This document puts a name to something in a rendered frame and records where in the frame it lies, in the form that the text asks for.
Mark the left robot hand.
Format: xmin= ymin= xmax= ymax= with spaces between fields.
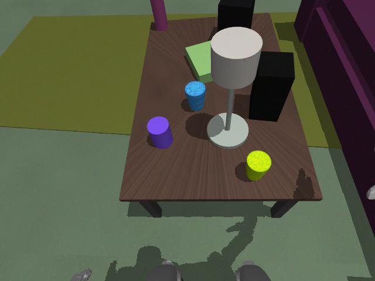
xmin=70 ymin=268 xmax=91 ymax=281

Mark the coffee table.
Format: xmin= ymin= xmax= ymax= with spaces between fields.
xmin=119 ymin=13 xmax=323 ymax=218

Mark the desk lamp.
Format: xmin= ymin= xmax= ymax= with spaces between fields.
xmin=207 ymin=27 xmax=263 ymax=149

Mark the sofa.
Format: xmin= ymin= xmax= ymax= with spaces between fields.
xmin=294 ymin=0 xmax=375 ymax=237

